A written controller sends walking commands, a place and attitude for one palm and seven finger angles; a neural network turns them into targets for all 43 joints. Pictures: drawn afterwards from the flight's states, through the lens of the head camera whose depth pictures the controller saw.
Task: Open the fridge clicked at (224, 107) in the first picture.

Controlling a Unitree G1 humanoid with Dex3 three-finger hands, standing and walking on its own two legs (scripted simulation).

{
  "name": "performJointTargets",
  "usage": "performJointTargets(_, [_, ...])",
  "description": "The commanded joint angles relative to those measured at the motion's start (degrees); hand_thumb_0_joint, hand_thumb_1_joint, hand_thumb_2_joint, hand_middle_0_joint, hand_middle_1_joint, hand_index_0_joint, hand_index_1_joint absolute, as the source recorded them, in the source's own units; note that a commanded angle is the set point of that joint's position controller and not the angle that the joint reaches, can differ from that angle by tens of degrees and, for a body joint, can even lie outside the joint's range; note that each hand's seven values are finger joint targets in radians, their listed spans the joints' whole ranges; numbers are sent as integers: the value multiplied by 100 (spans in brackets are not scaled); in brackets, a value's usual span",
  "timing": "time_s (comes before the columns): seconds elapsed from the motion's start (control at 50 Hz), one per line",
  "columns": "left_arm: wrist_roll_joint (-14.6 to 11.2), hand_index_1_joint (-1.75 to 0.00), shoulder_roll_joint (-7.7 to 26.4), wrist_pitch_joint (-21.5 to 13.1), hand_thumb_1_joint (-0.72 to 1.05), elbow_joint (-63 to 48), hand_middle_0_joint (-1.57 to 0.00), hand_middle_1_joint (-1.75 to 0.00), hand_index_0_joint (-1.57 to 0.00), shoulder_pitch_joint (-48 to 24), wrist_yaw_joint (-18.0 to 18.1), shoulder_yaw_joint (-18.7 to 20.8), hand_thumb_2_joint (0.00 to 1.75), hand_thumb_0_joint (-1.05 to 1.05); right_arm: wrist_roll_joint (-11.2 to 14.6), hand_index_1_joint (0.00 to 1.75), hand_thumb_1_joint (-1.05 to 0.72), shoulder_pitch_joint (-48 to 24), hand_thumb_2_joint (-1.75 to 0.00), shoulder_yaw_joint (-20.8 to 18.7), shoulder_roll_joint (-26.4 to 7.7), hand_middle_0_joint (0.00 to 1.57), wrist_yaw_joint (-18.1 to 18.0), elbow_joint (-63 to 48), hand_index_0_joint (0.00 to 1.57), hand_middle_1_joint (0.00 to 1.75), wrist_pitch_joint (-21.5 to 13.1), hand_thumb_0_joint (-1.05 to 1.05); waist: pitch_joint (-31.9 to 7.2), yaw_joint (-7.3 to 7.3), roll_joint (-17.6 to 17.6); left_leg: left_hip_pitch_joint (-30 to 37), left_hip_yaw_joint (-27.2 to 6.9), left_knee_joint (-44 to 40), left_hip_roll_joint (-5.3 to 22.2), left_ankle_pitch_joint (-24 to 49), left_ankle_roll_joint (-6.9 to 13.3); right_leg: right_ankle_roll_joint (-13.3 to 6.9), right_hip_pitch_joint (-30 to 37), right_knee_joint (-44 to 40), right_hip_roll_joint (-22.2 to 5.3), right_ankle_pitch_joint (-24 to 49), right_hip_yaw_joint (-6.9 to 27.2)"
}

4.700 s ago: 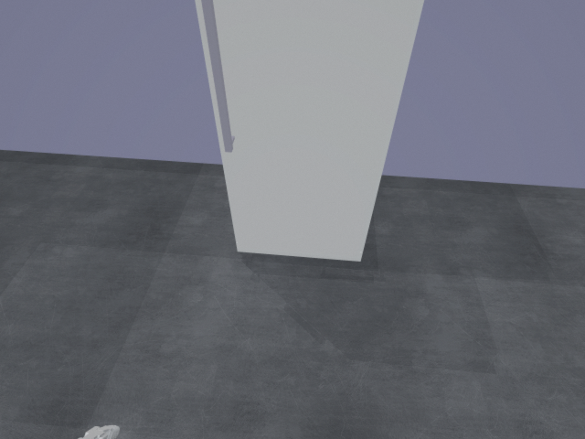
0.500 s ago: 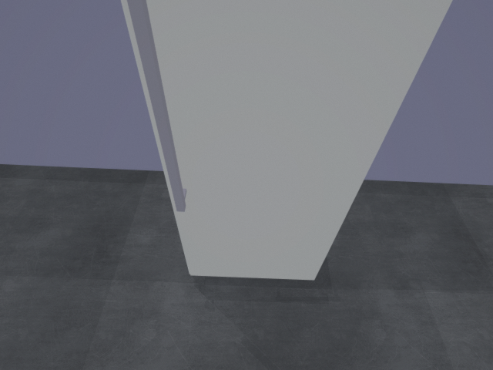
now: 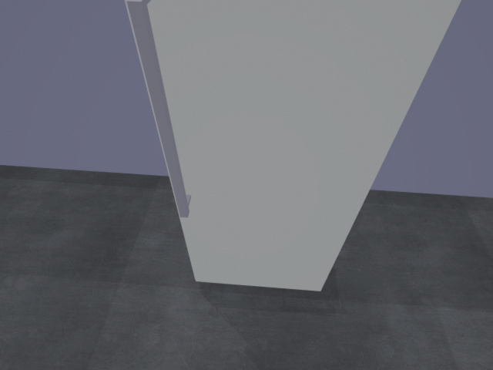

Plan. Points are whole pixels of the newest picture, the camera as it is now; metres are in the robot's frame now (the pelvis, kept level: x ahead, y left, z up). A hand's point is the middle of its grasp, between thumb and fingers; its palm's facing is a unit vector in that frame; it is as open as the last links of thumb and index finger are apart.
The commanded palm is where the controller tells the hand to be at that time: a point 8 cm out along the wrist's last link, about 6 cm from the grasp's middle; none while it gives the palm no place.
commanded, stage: look again from close up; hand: left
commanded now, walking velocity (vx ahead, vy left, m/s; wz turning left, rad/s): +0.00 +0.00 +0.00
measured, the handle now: (170, 132) +0.53 +0.19 +0.10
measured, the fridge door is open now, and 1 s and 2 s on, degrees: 0 0 0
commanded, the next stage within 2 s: shuffle to correct the standing spot in 1.44 s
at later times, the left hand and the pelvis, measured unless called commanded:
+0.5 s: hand out of the picture -0.03 +0.22 -0.17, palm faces +0.00 -0.97 -0.23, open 7.3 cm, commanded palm none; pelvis -0.03 +0.04 +0.00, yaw -1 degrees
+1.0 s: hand out of the picture +0.01 +0.19 -0.18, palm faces -0.01 -0.98 -0.21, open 7.3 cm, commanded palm none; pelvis -0.01 +0.01 +0.00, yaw -1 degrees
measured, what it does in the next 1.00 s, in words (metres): stands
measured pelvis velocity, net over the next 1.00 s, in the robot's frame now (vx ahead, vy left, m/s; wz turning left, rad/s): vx -0.01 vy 0.01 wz -0.02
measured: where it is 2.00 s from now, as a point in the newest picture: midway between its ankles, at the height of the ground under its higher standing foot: outside the picture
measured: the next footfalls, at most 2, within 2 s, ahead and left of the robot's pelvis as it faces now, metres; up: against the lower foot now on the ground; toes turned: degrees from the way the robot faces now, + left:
none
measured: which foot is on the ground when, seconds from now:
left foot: down 0.00-1.00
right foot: down 0.00-1.00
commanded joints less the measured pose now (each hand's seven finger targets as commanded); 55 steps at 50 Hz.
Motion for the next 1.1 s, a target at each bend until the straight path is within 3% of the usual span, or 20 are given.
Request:
performJointTargets(0.0, [-12,-30,577,-80,90,-143,-20,-30,-20,310,-11,89,90,0,28,30,-90,614,-90,-70,-447,20,-11,-29,20,30,-9,0,335,-31,-50,-531,-62,-393,264,892,243,59,100,-649,-795,893,778])
performJointTargets(0.02, [46,-30,743,-228,90,80,-20,-30,-20,1037,249,115,90,0,67,30,-90,-119,-90,-99,-652,20,68,-418,20,30,-110,0,424,319,-356,-1232,330,1045,135,500,123,429,268,-157,-1173,4202,1186])
performJointTargets(0.04, [62,-30,977,-295,90,-182,-20,-30,-20,931,207,153,90,0,88,30,-90,270,-90,-80,-325,20,76,-690,20,30,-39,0,-306,-36,-323,-1258,-31,1163,61,-689,233,16,593,-171,-1633,3745,1534])
performJointTargets(0.06, [68,-30,867,-295,90,-265,-20,-30,-20,675,145,88,90,0,81,30,-90,293,-90,-80,-330,20,78,-665,20,30,-33,0,-230,-80,94,-1034,32,973,24,-699,231,-287,219,-320,-1551,2663,1385])
performJointTargets(0.08, [71,-30,848,-289,90,-297,-20,-30,-20,387,98,81,90,0,57,30,-90,510,-90,-57,-192,20,111,-616,20,30,-40,0,-264,-214,100,-677,139,622,3,-318,211,-357,-144,-311,-1408,1815,1134])
performJointTargets(0.1, [54,-30,757,-261,90,-368,-20,-30,-20,295,67,67,90,0,27,30,-90,752,-90,-52,-270,20,135,-576,20,30,-72,0,-380,-268,135,-445,5,323,-9,121,242,-270,-350,-131,-1149,741,979])
performJointTargets(0.12, [23,-30,627,-227,90,-399,-20,-30,-20,295,42,39,90,0,3,30,-90,811,-90,-48,-399,20,132,-588,20,30,-100,0,-271,-233,109,-571,-159,210,121,320,318,-141,-470,-69,-891,-6,851])
performJointTargets(0.14, [22,-30,539,-184,90,-418,-20,-30,-20,281,29,26,90,0,-5,30,-90,713,-90,-55,-480,20,133,-642,20,30,-107,0,-93,-172,67,-838,-254,59,249,256,377,-64,-516,-141,-758,-511,804])
performJointTargets(0.16, [34,-30,517,-123,90,-419,-20,-30,-20,268,10,11,90,0,0,30,-90,556,-90,-45,-512,20,133,-696,20,30,-107,0,213,-106,265,-1144,-366,-181,280,1,412,-12,-569,-127,-687,-811,772])
performJointTargets(0.18, [45,-30,512,-97,90,-418,-20,-30,-20,299,-10,-5,90,0,-12,30,-90,457,-90,-33,-512,20,130,-746,20,30,-116,0,447,-44,453,-1335,-443,-373,297,-131,450,19,-580,-28,-630,-761,736])
performJointTargets(0.22, [47,-30,457,-80,90,-394,-20,-30,-20,423,-37,-23,90,0,-8,30,-90,451,-90,-20,-596,20,120,-798,20,30,-136,0,640,15,333,-1673,-566,-644,322,-488,490,52,-433,103,-566,-599,657])
performJointTargets(0.34, [49,-30,445,-62,90,-349,-20,-30,-20,594,-62,-45,90,0,2,30,-90,537,-90,-10,-703,20,115,-758,20,30,-164,0,689,77,49,-1835,-628,-908,272,-923,542,84,-300,201,-574,-418,628])
performJointTargets(0.58, [19,-30,507,-127,90,-326,-20,-30,-20,503,-37,-10,90,0,27,30,-90,760,-90,35,-524,20,91,-418,20,30,-213,0,254,30,-168,-1189,-335,-485,193,395,520,47,-158,163,-742,211,734])
performJointTargets(0.68, [17,-30,533,-140,90,-290,-20,-30,-20,466,-29,2,90,0,27,30,-90,722,-90,33,-514,20,75,-316,20,30,-214,0,200,16,-80,-983,-234,-356,186,761,485,27,-160,194,-772,543,762])
performJointTargets(0.88, [20,-30,676,-156,90,-294,-20,-30,-20,343,-32,36,90,0,29,30,-90,534,-90,10,-581,20,56,-269,20,30,-191,0,139,11,-96,-835,-146,-213,181,949,429,-27,-77,127,-845,966,822])
performJointTargets(1.08, [20,-30,836,-159,90,-392,-20,-30,-20,162,-45,68,90,0,17,30,-90,367,-90,-12,-695,20,70,-280,20,30,-171,0,95,0,-76,-762,-148,-231,192,923,390,-48,-64,1,-845,857,869])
